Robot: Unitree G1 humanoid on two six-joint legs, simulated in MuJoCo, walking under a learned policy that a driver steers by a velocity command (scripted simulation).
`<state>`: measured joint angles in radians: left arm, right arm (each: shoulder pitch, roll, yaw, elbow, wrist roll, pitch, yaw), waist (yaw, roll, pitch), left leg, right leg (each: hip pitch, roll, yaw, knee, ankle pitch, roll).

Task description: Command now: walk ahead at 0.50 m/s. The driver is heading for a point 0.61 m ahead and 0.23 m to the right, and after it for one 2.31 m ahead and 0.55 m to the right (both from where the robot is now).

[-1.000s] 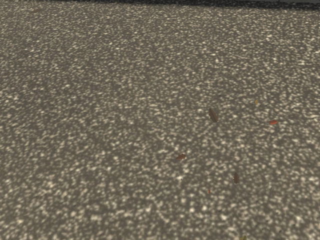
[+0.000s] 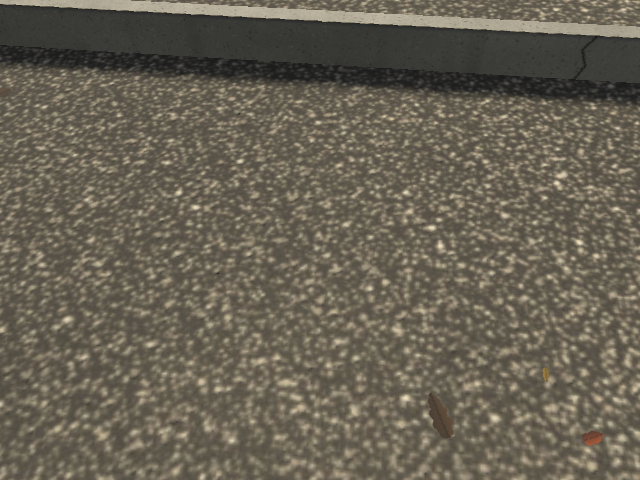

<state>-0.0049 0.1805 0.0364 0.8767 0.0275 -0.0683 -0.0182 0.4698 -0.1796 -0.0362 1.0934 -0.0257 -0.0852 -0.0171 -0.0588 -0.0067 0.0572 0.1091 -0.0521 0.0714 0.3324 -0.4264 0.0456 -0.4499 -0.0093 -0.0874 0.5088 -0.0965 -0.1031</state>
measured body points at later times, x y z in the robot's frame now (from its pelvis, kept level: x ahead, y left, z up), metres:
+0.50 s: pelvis +0.25 +0.00 +0.01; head +0.29 -0.01 +0.46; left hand +0.17 +0.23 -0.13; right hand +0.45 -0.23 -0.10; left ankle +0.41 +0.11 -0.70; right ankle +0.13 -0.08 -0.72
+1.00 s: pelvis +0.50 -0.02 +0.01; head +0.53 -0.03 +0.46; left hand +0.76 +0.12 -0.10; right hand +0.37 -0.24 -0.13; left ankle +0.42 +0.10 -0.72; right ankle +0.60 -0.18 -0.69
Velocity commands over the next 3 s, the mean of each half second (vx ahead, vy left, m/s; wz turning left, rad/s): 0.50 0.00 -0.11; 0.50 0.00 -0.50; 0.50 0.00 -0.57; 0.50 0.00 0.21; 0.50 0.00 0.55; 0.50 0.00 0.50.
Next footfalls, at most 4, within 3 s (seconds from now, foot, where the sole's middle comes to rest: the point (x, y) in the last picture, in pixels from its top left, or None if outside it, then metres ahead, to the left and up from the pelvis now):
0.56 left None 0.46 0.09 -0.76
1.10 right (406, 384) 0.65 -0.18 -0.76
1.66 left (410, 253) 1.01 -0.24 -0.76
2.18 right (511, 202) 1.16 -0.54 -0.76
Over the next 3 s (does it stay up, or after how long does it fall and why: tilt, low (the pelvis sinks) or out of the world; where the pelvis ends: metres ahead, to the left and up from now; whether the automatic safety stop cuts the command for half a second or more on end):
stays up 1.44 -0.43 0.02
